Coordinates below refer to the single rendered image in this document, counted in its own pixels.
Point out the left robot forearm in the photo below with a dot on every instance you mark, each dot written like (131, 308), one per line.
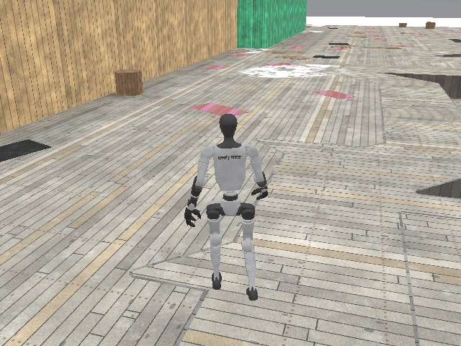
(194, 195)

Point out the right robot shin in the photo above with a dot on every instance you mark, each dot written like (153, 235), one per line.
(250, 265)

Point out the right robot forearm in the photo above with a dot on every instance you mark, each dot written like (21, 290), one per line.
(263, 185)

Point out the robot right hand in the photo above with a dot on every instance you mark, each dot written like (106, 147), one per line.
(264, 194)

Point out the robot left upper arm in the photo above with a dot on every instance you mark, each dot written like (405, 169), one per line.
(206, 153)

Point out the robot left hand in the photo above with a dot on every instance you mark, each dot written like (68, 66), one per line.
(188, 216)

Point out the robot right foot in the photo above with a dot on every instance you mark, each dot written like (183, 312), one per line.
(252, 294)

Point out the robot right upper arm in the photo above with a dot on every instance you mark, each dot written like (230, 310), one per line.
(255, 162)

